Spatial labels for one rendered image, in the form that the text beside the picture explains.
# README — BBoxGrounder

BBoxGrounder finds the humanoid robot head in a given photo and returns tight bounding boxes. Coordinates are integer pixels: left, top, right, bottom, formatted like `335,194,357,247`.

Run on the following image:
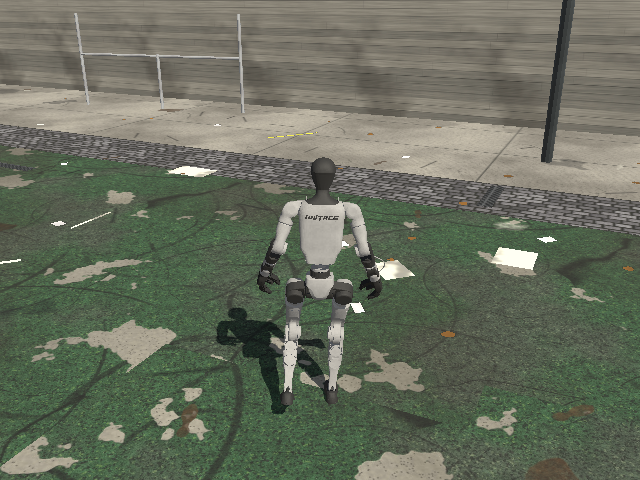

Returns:
305,157,339,205

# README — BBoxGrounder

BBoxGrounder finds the left robot hand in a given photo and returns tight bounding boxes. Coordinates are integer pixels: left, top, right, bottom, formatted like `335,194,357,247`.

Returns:
257,271,280,294

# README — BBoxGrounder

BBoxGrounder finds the robot right forearm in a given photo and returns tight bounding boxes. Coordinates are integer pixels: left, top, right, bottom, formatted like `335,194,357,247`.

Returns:
360,242,380,282

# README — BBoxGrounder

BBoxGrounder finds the right robot hand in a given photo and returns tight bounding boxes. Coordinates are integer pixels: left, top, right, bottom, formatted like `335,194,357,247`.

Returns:
359,278,383,300

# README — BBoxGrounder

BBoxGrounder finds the left robot upper arm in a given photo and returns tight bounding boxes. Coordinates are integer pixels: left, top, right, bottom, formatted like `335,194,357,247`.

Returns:
271,200,302,255

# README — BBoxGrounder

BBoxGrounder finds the robot left thigh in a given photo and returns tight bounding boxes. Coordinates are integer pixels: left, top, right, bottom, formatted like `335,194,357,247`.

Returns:
285,278,306,341

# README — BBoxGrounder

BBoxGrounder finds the right robot upper arm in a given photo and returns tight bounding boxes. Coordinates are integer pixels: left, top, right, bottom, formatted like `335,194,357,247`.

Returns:
343,202,371,257

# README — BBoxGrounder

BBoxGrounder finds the robot left forearm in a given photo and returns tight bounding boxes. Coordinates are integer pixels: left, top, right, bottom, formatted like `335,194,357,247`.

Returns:
260,239,281,277

